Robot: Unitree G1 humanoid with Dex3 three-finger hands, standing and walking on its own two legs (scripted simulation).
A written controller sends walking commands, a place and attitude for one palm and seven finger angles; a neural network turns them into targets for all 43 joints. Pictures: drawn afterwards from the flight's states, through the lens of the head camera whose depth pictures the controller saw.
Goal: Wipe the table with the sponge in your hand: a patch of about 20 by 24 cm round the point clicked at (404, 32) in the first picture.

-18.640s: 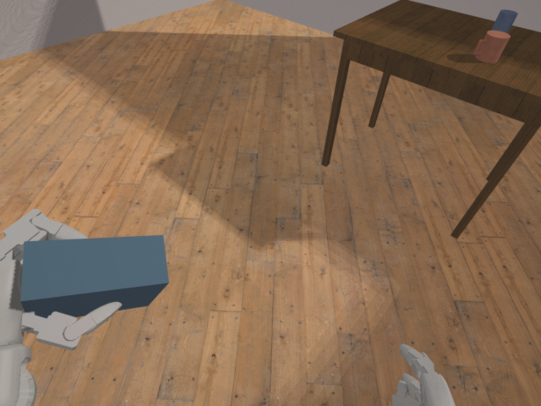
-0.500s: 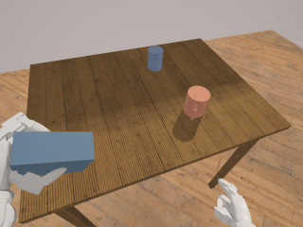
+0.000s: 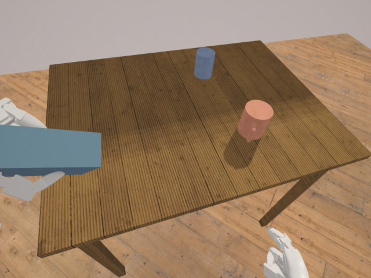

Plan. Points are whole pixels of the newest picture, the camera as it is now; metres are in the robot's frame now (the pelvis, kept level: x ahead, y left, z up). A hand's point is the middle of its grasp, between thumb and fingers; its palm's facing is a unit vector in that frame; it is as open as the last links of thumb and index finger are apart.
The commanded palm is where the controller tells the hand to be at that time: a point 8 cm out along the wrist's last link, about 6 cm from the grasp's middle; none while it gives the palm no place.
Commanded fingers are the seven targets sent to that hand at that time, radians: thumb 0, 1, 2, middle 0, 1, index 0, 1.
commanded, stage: look again from close up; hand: left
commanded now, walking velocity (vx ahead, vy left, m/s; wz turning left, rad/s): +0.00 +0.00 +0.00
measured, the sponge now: (64, 155) +0.26 +0.25 +0.15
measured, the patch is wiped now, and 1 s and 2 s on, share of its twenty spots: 0.00 0.00 0.00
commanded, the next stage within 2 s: turn the palm down, sponge in hand in 0.16 s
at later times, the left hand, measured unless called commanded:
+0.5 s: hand (61, 154) +0.26 +0.25 +0.15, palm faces +0.22 -0.80 -0.56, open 9.9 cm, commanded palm +0.20 +0.28 +0.18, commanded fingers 0.00 0.10 1.30 -1.20 -1.60 -1.20 -1.60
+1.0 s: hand (89, 183) +0.23 +0.19 +0.13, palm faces +0.06 -0.56 -0.83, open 9.9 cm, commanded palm +0.19 +0.26 +0.19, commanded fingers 0.00 0.10 1.30 -1.20 -1.60 -1.20 -1.60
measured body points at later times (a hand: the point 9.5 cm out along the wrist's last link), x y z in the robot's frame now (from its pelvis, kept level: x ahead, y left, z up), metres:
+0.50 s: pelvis +0.02 +0.01 -0.01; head +0.03 +0.00 +0.44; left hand +0.24 +0.29 +0.19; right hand +0.23 -0.21 -0.08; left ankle +0.04 +0.09 -0.74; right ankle +0.01 -0.12 -0.74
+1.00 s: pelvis +0.01 -0.06 -0.02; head +0.02 -0.09 +0.43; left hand +0.22 +0.22 +0.18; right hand +0.21 -0.28 -0.10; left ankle +0.04 +0.09 -0.74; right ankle +0.00 -0.12 -0.74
